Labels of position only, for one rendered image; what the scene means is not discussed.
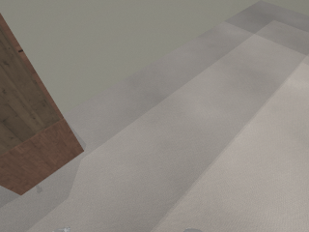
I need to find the cupboard door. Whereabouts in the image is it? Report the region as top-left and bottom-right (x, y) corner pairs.
(0, 26), (61, 156)

